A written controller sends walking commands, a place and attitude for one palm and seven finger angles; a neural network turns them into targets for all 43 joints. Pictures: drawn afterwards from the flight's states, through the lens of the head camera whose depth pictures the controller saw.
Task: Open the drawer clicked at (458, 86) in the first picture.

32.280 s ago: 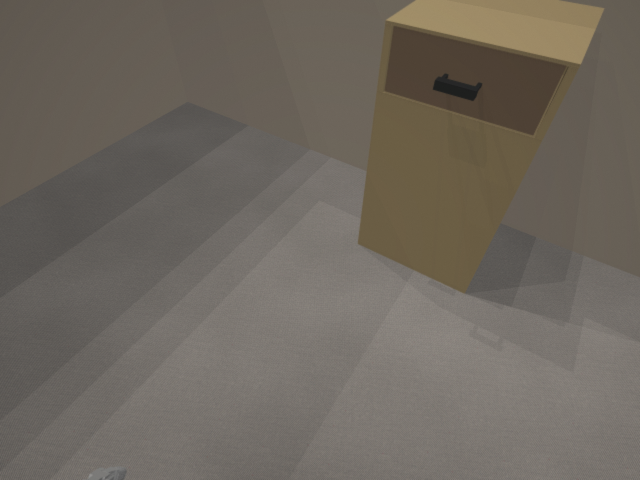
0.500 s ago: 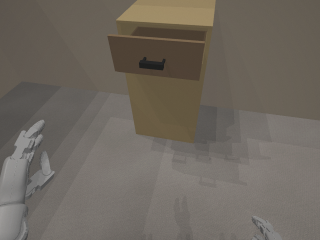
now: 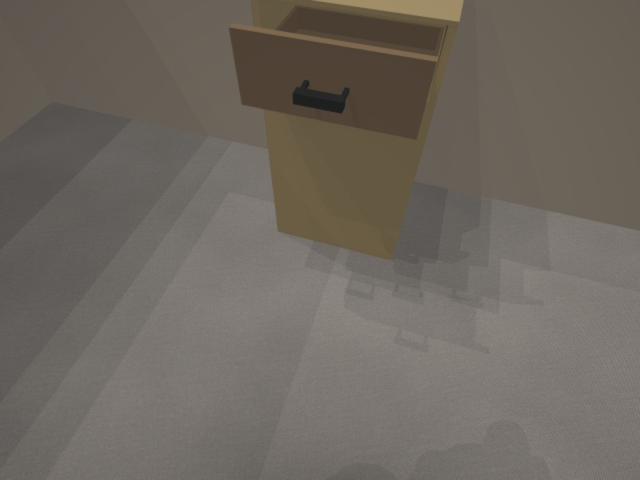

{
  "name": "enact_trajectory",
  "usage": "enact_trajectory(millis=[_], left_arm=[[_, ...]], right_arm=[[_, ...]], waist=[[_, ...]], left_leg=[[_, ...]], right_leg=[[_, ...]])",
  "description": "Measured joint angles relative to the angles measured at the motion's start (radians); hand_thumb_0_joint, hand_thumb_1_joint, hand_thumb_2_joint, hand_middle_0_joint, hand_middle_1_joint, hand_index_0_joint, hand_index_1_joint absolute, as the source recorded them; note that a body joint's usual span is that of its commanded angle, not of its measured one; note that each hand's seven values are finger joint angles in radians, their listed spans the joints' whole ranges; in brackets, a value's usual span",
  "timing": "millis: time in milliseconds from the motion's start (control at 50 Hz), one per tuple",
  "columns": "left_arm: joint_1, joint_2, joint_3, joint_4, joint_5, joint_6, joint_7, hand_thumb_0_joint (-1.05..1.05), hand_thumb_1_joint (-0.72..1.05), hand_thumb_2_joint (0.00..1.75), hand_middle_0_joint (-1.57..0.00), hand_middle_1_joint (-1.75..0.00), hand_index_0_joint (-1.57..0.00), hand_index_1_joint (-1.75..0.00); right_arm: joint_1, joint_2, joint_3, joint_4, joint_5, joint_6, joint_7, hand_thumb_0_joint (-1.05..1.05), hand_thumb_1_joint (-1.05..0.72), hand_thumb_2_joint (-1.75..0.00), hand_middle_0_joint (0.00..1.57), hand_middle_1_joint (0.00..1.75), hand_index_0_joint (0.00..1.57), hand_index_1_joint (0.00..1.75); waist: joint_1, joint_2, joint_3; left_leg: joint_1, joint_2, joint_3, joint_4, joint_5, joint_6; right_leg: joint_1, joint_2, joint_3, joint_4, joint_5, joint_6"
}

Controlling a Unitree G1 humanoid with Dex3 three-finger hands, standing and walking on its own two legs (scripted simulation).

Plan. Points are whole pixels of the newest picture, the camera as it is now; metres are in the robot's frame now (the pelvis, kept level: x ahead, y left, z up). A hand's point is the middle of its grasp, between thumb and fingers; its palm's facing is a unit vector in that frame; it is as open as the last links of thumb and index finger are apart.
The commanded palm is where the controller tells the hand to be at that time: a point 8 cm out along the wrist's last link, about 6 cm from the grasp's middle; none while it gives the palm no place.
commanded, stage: let the arm hang, fingers relaxed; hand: left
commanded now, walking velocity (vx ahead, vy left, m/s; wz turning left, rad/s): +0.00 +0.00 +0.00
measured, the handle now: (322, 94) +0.82 +0.06 +0.01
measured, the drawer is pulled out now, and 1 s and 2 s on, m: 0.16 0.16 0.16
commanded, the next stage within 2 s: look to check the result in 0.52 s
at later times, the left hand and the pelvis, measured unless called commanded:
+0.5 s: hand out of the picture +0.04 +0.18 -0.17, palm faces -0.01 -0.98 -0.22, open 7.3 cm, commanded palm none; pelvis +0.01 +0.00 +0.00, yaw -2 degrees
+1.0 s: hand out of the picture +0.04 +0.19 -0.17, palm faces -0.02 -0.97 -0.25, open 7.3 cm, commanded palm none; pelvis +0.01 -0.01 +0.00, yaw -2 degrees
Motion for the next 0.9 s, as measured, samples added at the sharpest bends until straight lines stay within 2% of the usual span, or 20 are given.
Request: enact_trajectory(millis=[260, 560, 900], left_arm=[[-0.044, -0.055, -0.019, 0.039, 0.002, -0.025, 0.003, 0.0, 0.91, 0.9, -0.2, -0.3, -0.2, -0.3], [-0.065, -0.023, -0.007, 0.024, 0.0, -0.033, 0.005, 0.0, 0.91, 0.9, -0.2, -0.3, -0.2, -0.3], [-0.075, -0.005, -0.004, 0.03, 0.002, -0.031, -0.001, 0.0, 0.91, 0.9, -0.2, -0.3, -0.2, -0.3]], right_arm=[[-0.015, -0.01, -0.001, 0.042, 0.003, -0.016, 0.0, 0.01, -0.92, -0.9, 0.2, 0.3, 0.2, 0.3], [0.01, 0.001, -0.002, 0.058, 0.003, -0.02, 0.003, 0.0, -0.91, -0.9, 0.2, 0.3, 0.2, 0.3], [-0.028, -0.039, -0.01, 0.05, 0.003, -0.021, 0.004, 0.0, -0.9, -0.9, 0.2, 0.3, 0.2, 0.3]], waist=[[-0.017, 0.005, -0.045], [-0.029, 0.004, -0.044], [-0.024, 0.003, -0.027]], left_leg=[[0.053, -0.003, 0.024, -0.048, 0.011, 0.002], [0.065, 0.006, 0.029, -0.051, 0.005, -0.006], [0.071, 0.011, 0.029, -0.062, 0.011, -0.01]], right_leg=[[0.032, -0.003, 0.025, -0.019, 0.003, 0.003], [0.041, 0.007, 0.03, -0.023, 0.0, -0.004], [0.047, 0.012, 0.031, -0.035, 0.008, -0.009]])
